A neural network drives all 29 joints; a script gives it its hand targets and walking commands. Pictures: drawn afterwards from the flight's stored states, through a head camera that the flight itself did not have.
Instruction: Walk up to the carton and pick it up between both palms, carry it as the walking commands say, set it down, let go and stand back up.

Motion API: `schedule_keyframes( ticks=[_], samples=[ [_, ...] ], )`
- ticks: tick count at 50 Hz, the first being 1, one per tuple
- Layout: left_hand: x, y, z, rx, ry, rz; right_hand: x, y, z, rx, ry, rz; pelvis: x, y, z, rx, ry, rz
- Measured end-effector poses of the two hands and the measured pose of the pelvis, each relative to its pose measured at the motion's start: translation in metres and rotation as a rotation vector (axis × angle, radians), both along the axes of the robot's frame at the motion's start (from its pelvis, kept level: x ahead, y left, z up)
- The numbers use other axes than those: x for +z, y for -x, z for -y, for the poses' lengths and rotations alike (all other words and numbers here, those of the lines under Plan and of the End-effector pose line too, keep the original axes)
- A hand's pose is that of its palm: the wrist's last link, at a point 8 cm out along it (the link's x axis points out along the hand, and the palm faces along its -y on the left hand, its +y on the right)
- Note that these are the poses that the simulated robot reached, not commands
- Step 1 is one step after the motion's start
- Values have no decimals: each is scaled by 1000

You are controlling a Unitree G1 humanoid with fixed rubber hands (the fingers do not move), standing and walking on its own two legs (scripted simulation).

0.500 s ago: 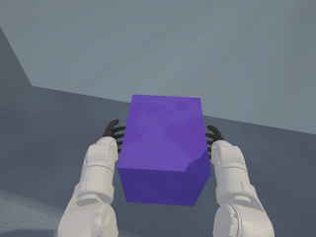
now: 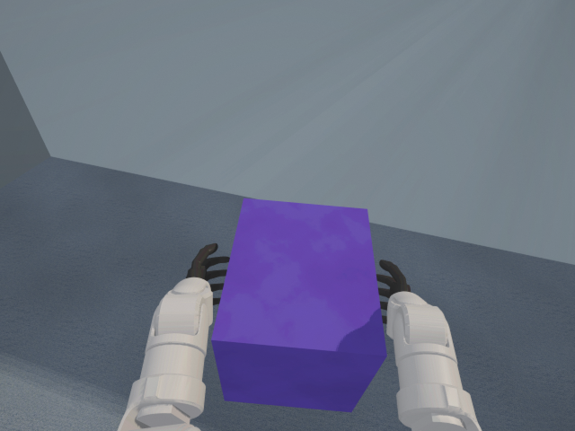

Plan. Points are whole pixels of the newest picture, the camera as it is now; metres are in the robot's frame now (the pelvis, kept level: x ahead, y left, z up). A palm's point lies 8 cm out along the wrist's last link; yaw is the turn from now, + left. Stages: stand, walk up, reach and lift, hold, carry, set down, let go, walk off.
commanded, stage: reach and lift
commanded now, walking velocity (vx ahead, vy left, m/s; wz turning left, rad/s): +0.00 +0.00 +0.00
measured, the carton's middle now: (296, 303) +0.33 -0.02 -0.01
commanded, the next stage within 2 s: hold in 0.54 s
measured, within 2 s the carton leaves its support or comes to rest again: neither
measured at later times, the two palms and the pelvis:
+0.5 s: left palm (199, 293) +0.30 +0.13 +0.05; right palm (398, 309) +0.29 -0.17 +0.04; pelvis +0.00 +0.00 +0.00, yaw +0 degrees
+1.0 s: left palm (197, 297) +0.29 +0.13 +0.06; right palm (399, 321) +0.27 -0.16 +0.03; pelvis -0.01 +0.00 +0.00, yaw +0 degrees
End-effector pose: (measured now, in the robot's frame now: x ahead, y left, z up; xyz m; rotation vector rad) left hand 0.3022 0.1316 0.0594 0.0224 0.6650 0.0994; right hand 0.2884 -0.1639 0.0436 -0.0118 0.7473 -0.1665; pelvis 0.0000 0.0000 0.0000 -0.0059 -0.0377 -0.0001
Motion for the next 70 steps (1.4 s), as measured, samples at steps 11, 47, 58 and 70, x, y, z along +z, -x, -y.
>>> schedule_keyframes(
  ticks=[11, 47, 58, 70],
  samples=[
    [-6, -3, 0, 1, -50, -24, -21, -2, -2, 1, -50, -23, 0, 0, -1, 0, 1, 2],
    [0, 13, 1, -10, -44, 1, -14, 17, 0, -11, -44, 1, 0, 9, 3, 0, -4, 13],
    [-6, 6, -1, -8, -17, -8, -11, 9, -1, -9, -18, -8, 0, 2, 2, 0, -3, 4],
    [15, 11, 1, 3, -1, 101, 10, 12, 1, -34, -43, 102, -14, 9, 3, 7, -4, 32]
  ],
)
